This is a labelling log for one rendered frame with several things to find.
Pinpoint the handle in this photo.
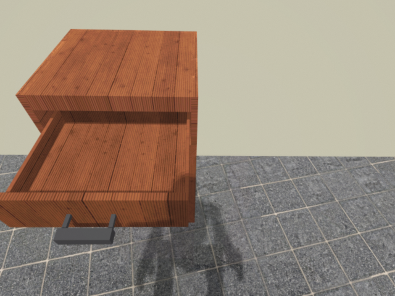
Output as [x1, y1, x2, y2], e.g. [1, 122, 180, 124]
[53, 214, 117, 245]

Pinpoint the drawer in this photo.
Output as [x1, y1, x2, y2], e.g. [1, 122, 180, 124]
[0, 110, 190, 228]

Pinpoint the cabinet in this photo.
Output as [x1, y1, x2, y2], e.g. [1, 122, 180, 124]
[16, 29, 198, 223]

